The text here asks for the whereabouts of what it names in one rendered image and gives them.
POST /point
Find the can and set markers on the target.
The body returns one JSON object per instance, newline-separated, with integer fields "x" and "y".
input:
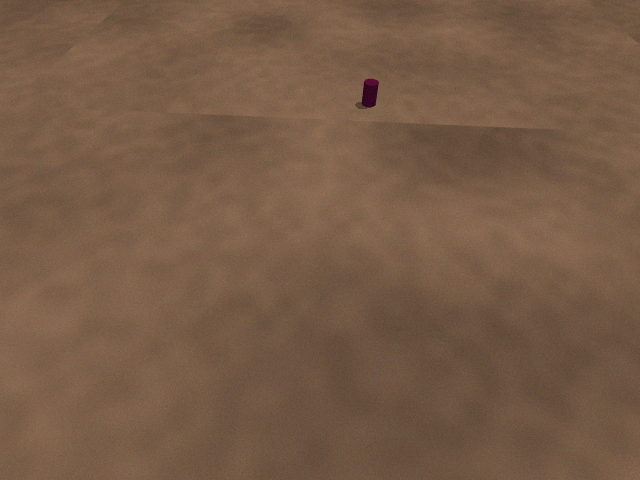
{"x": 370, "y": 92}

